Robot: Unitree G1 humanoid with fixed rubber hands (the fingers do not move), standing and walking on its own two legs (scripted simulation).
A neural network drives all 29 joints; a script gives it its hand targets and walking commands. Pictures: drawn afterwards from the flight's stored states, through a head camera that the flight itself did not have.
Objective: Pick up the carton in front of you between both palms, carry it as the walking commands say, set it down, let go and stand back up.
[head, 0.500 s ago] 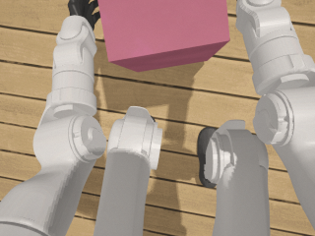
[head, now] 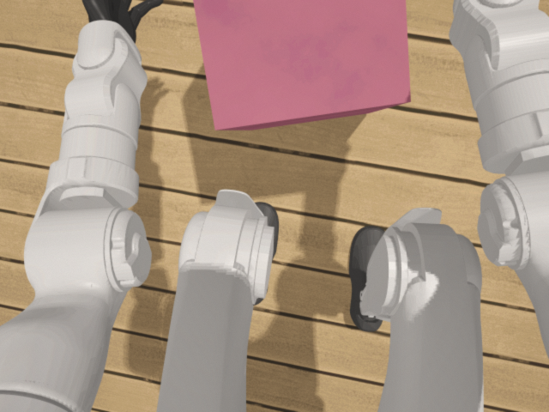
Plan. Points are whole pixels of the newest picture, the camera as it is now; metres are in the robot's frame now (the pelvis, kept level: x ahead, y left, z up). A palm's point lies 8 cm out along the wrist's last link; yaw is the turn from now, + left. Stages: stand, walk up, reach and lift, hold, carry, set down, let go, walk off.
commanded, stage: set down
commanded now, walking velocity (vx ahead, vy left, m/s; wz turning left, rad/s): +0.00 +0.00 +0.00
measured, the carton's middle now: (300, 45) +0.52 +0.05 -0.25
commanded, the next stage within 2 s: let go in 0.86 s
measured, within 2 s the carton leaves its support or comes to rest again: neither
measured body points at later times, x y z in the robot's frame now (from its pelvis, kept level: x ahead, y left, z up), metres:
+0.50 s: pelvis +0.01 +0.00 +0.13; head +0.34 +0.01 +0.43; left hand +0.51 +0.27 +0.02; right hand +0.59 -0.13 +0.02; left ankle +0.12 +0.11 -0.34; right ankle +0.10 -0.11 -0.34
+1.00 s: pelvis +0.04 +0.00 +0.26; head +0.34 +0.01 +0.61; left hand +0.50 +0.26 +0.16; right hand +0.58 -0.14 +0.16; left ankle +0.12 +0.11 -0.34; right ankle +0.09 -0.11 -0.34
